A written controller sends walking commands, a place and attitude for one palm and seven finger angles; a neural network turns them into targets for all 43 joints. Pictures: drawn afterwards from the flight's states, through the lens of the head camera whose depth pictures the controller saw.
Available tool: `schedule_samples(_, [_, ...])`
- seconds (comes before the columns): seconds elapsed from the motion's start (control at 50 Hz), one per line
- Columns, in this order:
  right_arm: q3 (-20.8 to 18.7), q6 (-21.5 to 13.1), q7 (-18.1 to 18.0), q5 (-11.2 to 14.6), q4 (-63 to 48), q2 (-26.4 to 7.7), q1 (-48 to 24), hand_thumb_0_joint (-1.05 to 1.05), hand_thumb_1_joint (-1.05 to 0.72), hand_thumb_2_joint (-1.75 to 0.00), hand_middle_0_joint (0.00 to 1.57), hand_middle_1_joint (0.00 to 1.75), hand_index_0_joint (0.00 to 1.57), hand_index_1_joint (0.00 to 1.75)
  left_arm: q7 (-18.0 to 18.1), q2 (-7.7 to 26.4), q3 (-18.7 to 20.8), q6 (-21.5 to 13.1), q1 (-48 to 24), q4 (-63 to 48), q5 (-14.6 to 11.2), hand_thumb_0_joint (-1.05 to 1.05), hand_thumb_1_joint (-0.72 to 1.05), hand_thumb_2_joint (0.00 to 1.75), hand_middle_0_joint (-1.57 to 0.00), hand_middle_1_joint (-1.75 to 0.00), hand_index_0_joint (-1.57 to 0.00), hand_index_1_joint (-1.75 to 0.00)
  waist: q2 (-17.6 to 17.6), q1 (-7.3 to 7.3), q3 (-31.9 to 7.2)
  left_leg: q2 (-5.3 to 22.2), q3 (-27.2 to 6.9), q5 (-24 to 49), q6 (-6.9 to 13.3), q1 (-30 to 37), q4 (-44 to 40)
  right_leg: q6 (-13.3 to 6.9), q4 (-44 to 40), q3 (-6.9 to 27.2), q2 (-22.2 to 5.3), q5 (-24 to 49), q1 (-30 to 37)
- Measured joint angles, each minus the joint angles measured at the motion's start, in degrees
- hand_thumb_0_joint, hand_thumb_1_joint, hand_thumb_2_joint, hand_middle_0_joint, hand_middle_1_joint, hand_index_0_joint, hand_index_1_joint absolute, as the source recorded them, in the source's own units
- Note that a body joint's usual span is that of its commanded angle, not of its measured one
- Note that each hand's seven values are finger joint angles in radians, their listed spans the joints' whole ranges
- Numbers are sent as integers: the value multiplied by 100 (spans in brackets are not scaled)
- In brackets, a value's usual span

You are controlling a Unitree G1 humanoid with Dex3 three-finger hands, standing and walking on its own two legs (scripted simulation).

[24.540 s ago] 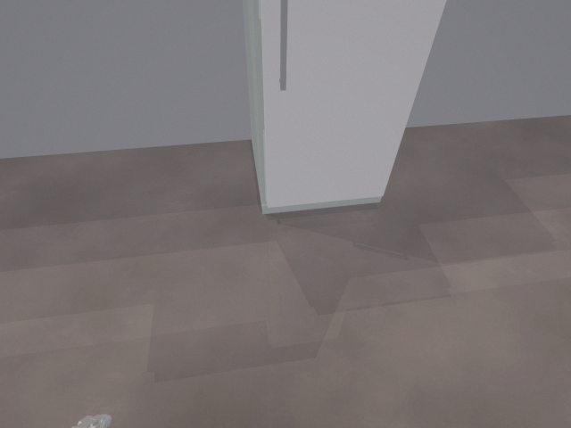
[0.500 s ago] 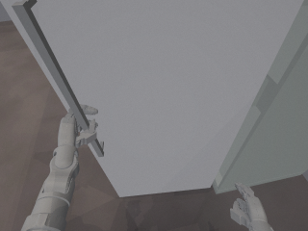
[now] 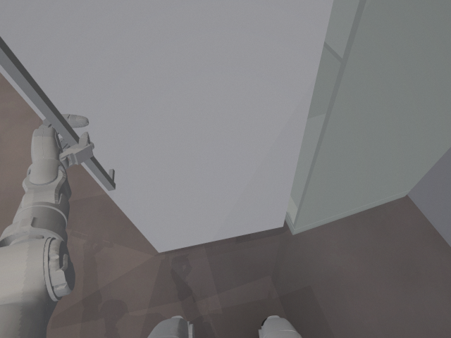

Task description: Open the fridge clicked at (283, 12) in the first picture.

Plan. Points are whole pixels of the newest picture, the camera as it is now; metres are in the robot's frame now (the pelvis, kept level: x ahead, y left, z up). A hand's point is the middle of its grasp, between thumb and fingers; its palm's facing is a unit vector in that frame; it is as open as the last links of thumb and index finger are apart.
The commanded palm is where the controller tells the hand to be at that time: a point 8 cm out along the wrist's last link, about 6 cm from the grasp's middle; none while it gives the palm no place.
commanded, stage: stop walking and hold the door back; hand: left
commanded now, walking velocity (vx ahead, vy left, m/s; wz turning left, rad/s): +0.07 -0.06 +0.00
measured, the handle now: (56, 110) +0.49 +0.26 +0.16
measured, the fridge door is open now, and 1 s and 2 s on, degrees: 83 79 78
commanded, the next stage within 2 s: loosen the grip on the handle in 0.78 s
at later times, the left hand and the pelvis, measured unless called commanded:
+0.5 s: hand (86, 138) +0.48 +0.24 +0.09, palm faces +0.24 -0.94 -0.25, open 5.3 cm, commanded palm +0.44 +0.30 +0.07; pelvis +0.01 +0.02 -0.01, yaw -4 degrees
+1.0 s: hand (81, 137) +0.48 +0.25 +0.09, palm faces +0.20 -0.96 -0.20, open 5.8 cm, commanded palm +0.44 +0.29 +0.09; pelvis +0.01 +0.02 -0.01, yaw -5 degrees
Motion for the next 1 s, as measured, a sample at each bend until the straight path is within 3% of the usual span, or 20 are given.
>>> schedule_samples(0.08, [-46, -45, -39, -38, -87, -120, 116, 1, -91, -90, 21, 30, 20, 30, 40, -20, 64, -82, -223, 196, 59, -2, 69, 83, -45, -140, -45, -140, -66, 6, -143, 37, 280, 128, 64, 857, -1611, 49, -159, 57, 103, 99, -40])
schedule_samples(0.14, [-113, -45, -78, -109, -201, -158, 156, 1, -91, -90, 20, 30, 20, 30, -23, -70, 26, -180, -357, 102, 120, -2, 69, 83, -45, -140, -45, -140, 24, 35, -260, 90, 244, 551, 147, 1356, -2577, 62, 274, -62, 303, -261, -331])
schedule_samples(0.18, [-99, 37, -84, -105, -227, 86, 116, 1, -91, -90, 20, 30, 20, 30, -26, -81, -93, -223, -277, -133, 63, -1, 70, 82, -45, -140, -45, -140, -173, 131, -261, 112, 336, 656, 102, 1350, -2483, 49, 1148, -108, 384, -1012, -620])
schedule_samples(0.24, [66, 116, -85, -87, -300, 394, 176, 1, -91, -90, 20, 30, 20, 30, -30, -190, -167, -186, -99, -436, 118, -1, 72, 81, -44, -139, -45, -140, -92, 159, -347, 301, 233, 696, 53, 1370, -2648, 52, 1994, -533, 515, -1154, -827])
schedule_samples(0.32, [301, 198, -62, -53, -461, 736, 238, 0, -90, -90, 21, 30, 20, 30, -129, -171, -462, -46, 25, -853, 108, -1, 73, 82, -43, -138, -45, -140, -10, 365, -370, 519, 188, 625, -54, 1311, -2588, 24, 990, -913, 608, -951, -328])
schedule_samples(0.36, [391, 210, -22, -48, -576, 841, 216, 0, -90, -90, 21, 30, 20, 30, -168, -80, -485, -21, 115, -1053, 120, -2, 72, 82, -43, -138, -44, -140, -19, 443, -372, 564, 228, 431, -123, 1191, -2283, -22, 209, -992, 620, -471, 91])
schedule_samples(0.38, [420, 216, 0, -44, -625, 862, 167, 0, -90, -90, 21, 30, 21, 30, -164, -26, -461, -22, 160, -1142, 133, -2, 71, 82, -44, -138, -44, -140, 1, 454, -364, 590, 230, 288, -152, 1080, -2029, -156, -41, -1004, 639, -338, 247])
schedule_samples(0.42, [389, 270, 34, -16, -637, 823, -152, 0, -90, -90, 21, 30, 21, 30, -91, 7, -269, -42, 270, -1310, 142, -3, 70, 81, -44, -139, -43, -140, 247, 362, -164, 689, 50, 234, -129, 742, -1263, -333, 74, -1080, 759, -518, 229])
schedule_samples(0.46, [330, 278, 55, 45, -650, 787, -426, 0, -90, -90, 21, 30, 21, 30, -17, -30, -149, 52, 338, -1484, 86, -5, 70, 81, -44, -139, -43, -140, 274, 307, -8, 460, -167, -266, -83, 359, -257, -365, 179, -1053, 705, -593, 225])
schedule_samples(0.5, [345, 244, 22, 57, -666, 725, -619, 0, -90, -90, 21, 30, 21, 30, 38, -108, -36, 106, 425, -1628, 63, -5, 71, 80, -43, -139, -43, -140, 205, 293, 47, 280, -168, -515, -39, 165, 57, -336, 145, -977, 611, -569, 262])
schedule_samples(0.56, [408, 194, -65, -22, -713, 593, -747, 0, -90, -90, 21, 30, 21, 30, 58, -232, 36, 78, 504, -1668, 51, -5, 70, 79, -43, -139, -44, -140, 121, 307, -44, 208, -74, -86, -2, 200, -622, -275, 41, -915, 537, -514, 292])
schedule_samples(0.62, [370, 148, -133, -74, -758, 420, -750, 0, -90, -90, 21, 30, 21, 30, 55, -346, -33, 49, 551, -1712, 35, -6, 69, 79, -44, -139, -44, -140, 174, 345, -170, 260, -73, 842, 17, 592, -1805, -206, 58, -944, 609, -548, 316])
schedule_samples(0.64, [325, 136, -149, -73, -755, 388, -741, 0, -90, -90, 21, 30, 21, 30, 60, -370, -104, 41, 566, -1752, 29, -6, 68, 79, -44, -139, -44, -140, 172, 357, -205, 272, -73, 826, 49, 723, -2039, -180, 111, -953, 625, -588, 310])
schedule_samples(0.72, [231, 158, -145, -65, -817, 449, -654, 0, -90, -90, 21, 30, 20, 30, 57, -387, -370, -31, 657, -1866, 12, -6, 70, 79, -44, -139, -45, -140, -62, 474, -299, 179, 33, 737, 161, 803, -2202, -66, 220, -802, 553, -770, 308])
schedule_samples(0.76, [228, 148, -104, -86, -895, 492, -589, 0, -90, -90, 21, 30, 20, 30, 36, -359, -409, -57, 730, -1959, 52, -6, 70, 79, -44, -139, -45, -140, -66, 485, -327, 195, 19, 768, 156, 778, -2232, -49, 165, -777, 566, -927, 398])
schedule_samples(0.82, [264, 185, -50, -73, -954, 543, -583, 0, -90, -90, 21, 30, 20, 30, 48, -282, -387, -82, 898, -2137, 62, -6, 71, 79, -44, -139, -45, -140, 52, 464, -288, 317, -10, 713, 86, 707, -2111, -104, -133, -803, 664, -598, 562])
schedule_samples(0.88, [296, 275, -63, -13, -938, 571, -601, 0, -90, -90, 21, 30, 21, 30, 54, -237, -281, -64, 971, -2106, 33, -7, 71, 79, -44, -138, -45, -140, 164, 379, -282, 380, -54, 746, 19, 629, -2030, -171, -173, -833, 729, -628, 554])
schedule_samples(0.9, [213, 256, -19, -36, -943, 602, -565, 0, -90, -90, 21, 30, 21, 30, -62, -252, -133, -17, 824, -1988, 228, -8, 70, 79, -44, -138, -45, -140, 171, 414, -243, 395, -29, 749, 31, 634, -2006, -176, -158, -827, 738, -634, 559])
schedule_samples(0.94, [176, 113, 94, -137, -805, 659, -480, 0, -90, -90, 21, 30, 21, 30, -298, -145, 85, 203, 371, -1387, 468, -8, 66, 79, -44, -138, -45, -140, 31, 390, -530, 302, -28, 800, 95, 453, -2142, -185, 25, -820, 653, -674, 228])
schedule_samples(1.0, [134, 24, 197, -251, -778, 645, -353, 0, -90, -90, 21, 30, 21, 30, -409, 9, 380, 350, 206, -1048, 516, -6, 59, 76, -44, -139, -45, -140, -41, 255, -911, 234, -18, 928, 47, 152, -2168, -192, 202, -809, 579, -699, -158])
